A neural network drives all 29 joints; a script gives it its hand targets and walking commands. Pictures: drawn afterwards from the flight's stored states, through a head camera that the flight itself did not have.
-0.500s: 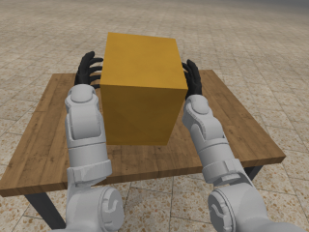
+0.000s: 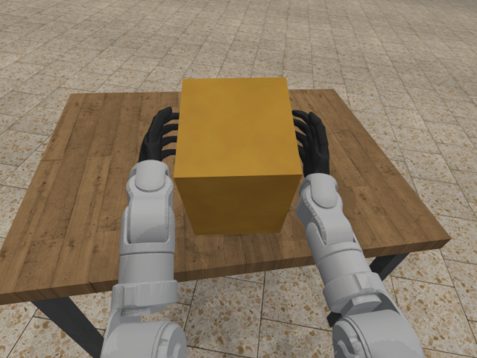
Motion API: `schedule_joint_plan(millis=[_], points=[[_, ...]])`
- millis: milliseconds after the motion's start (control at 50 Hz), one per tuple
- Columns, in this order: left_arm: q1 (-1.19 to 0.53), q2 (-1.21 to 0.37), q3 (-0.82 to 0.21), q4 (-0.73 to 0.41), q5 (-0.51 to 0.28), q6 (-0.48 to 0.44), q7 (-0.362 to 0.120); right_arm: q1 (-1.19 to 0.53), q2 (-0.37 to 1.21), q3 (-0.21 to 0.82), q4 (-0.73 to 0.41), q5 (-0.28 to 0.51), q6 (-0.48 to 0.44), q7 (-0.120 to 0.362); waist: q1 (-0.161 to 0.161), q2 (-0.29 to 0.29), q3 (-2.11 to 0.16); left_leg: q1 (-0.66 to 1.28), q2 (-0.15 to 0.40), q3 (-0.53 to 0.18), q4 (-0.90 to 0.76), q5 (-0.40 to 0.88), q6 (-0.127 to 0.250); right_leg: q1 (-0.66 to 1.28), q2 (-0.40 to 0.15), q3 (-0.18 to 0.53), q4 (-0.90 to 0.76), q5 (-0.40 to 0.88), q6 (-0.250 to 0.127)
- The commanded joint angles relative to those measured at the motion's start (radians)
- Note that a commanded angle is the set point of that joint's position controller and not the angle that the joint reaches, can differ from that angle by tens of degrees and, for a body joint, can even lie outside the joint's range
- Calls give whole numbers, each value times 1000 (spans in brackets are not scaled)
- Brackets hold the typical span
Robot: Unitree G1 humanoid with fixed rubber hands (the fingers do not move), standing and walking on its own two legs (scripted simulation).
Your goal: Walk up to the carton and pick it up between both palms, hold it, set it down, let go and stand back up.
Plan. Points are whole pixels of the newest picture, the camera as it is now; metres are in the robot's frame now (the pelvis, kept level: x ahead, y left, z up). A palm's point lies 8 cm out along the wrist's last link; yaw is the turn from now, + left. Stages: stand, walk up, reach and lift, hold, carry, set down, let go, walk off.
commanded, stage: set down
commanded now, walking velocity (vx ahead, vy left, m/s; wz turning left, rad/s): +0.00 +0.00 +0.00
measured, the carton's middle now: (236, 163) +0.40 -0.04 +0.14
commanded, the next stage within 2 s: none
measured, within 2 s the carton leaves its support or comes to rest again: rests again in 2.00 s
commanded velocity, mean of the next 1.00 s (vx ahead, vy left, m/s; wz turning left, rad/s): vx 0.00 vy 0.00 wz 0.00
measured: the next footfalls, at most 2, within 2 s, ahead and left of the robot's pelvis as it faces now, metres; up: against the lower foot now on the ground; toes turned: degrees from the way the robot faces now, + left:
none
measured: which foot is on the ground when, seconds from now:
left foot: down 0.00-1.00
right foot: down 0.00-1.00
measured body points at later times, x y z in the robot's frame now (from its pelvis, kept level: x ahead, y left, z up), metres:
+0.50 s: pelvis +0.00 +0.01 +0.00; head -0.01 +0.04 +0.45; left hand +0.40 +0.10 +0.14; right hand +0.37 -0.15 +0.13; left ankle +0.01 +0.12 -0.75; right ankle +0.01 -0.12 -0.75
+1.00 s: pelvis +0.01 +0.00 +0.00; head +0.01 +0.02 +0.45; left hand +0.42 +0.08 +0.11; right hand +0.38 -0.17 +0.12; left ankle +0.01 +0.12 -0.75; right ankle +0.01 -0.12 -0.75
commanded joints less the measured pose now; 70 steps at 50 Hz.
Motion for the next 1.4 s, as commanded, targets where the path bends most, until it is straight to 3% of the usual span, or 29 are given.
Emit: schedule_joint_plan(millis=[0,100,240,340,420,520,540,660,720,800,820,940,1140,1380], points=[[-424,-391,-331,-23,-49,-7,-167,-605,401,342,-206,-1,1,91,48,49,-346,-10,-47,60,-76,182,21,200,5,-15,38,403,58],[-479,-429,-360,-74,-76,-33,-162,-654,407,369,-257,18,-24,95,48,52,-434,68,-45,57,-25,350,-7,186,31,-39,48,485,52],[-534,-458,-435,-59,-115,-79,-148,-612,408,305,-208,-44,-33,99,-13,80,-457,125,-35,44,-20,302,-28,78,36,-53,27,377,38],[-536,-451,-403,56,-114,-83,-155,-602,379,211,-110,-93,-24,109,-31,79,-375,97,-26,40,-49,174,-29,21,28,-60,4,236,31],[-552,-453,-354,130,-101,-102,-154,-641,377,153,-71,-123,-38,128,-11,87,-383,84,-22,44,-63,136,-31,-7,31,-68,-3,166,26],[-618,-484,-398,100,-133,-164,-117,-695,391,164,-99,-106,-80,154,8,112,-550,168,-14,32,-1,363,-63,-15,52,-74,19,284,17],[-617,-484,-387,139,-128,-171,-113,-695,391,161,-79,-109,-79,156,7,117,-537,162,-14,32,5,374,-68,-16,52,-72,14,284,18],[-582,-453,-293,246,-82,-176,-115,-659,393,113,35,-149,-46,170,29,90,-432,61,-15,43,-53,217,-40,1,40,-49,7,240,26],[-562,-435,-245,281,-71,-175,-124,-653,408,108,47,-153,-36,174,44,68,-416,20,-26,55,-69,189,-22,44,31,-36,15,299,42],[-617,-453,-266,239,-95,-213,-116,-678,449,129,8,-149,-54,177,41,62,-520,26,-36,55,-51,267,-22,87,34,-28,41,426,52],[-647,-455,-285,227,-107,-229,-113,-676,456,127,16,-155,-57,176,28,71,-541,29,-34,52,-46,271,-26,95,33,-26,47,445,52],[-656,-468,-287,312,-102,-278,-110,-609,482,83,121,-209,-50,171,-8,83,-512,15,-33,48,-54,203,-26,59,25,-18,36,418,51],[-686,-466,-248,353,-110,-326,-110,-638,516,77,122,-218,-61,178,8,64,-576,-26,-37,46,-44,257,-27,98,27,-10,72,544,65],[-670,-468,-205,418,-80,-366,-82,-608,510,45,184,-240,-67,205,36,78,-590,-6,-27,57,-42,294,-35,48,35,-6,57,511,50]])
